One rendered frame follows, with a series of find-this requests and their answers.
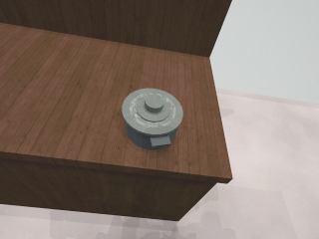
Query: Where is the table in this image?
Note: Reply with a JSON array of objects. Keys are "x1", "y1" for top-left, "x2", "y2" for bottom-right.
[{"x1": 0, "y1": 0, "x2": 233, "y2": 222}]

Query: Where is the lid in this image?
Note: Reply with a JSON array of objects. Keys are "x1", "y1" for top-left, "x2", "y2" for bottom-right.
[{"x1": 122, "y1": 88, "x2": 183, "y2": 136}]

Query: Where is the knob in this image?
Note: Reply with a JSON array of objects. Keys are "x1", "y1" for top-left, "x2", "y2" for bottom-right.
[{"x1": 145, "y1": 94, "x2": 164, "y2": 113}]

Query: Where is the pot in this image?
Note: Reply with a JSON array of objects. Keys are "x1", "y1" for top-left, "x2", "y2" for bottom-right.
[{"x1": 125, "y1": 122, "x2": 177, "y2": 150}]

